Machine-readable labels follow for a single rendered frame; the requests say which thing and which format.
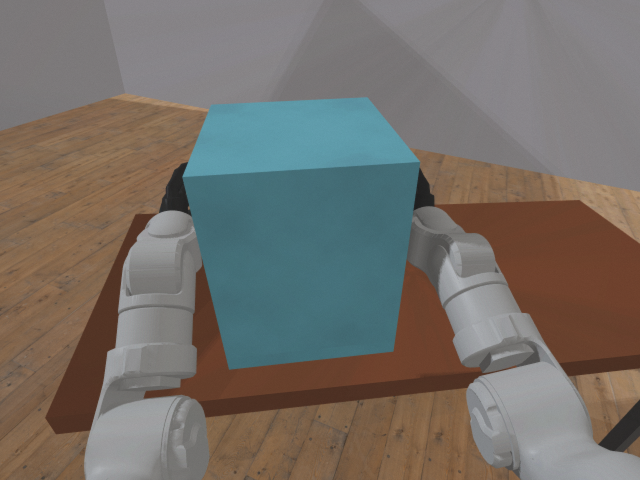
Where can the left robot hand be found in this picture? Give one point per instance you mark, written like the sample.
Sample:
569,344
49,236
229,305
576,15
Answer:
175,197

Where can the table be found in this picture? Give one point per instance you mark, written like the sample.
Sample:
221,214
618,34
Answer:
575,273

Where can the robot right upper arm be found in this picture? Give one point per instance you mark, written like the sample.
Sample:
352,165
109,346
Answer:
529,420

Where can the right robot forearm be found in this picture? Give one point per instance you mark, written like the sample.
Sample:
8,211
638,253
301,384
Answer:
490,330

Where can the left robot forearm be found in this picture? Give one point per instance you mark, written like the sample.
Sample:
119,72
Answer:
154,348

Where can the robot left upper arm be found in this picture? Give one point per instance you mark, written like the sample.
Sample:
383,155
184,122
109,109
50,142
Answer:
161,438

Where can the right robot hand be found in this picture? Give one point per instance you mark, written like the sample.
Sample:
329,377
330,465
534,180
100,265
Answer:
423,196

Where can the carton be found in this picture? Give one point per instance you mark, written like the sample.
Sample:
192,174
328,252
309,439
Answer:
302,212

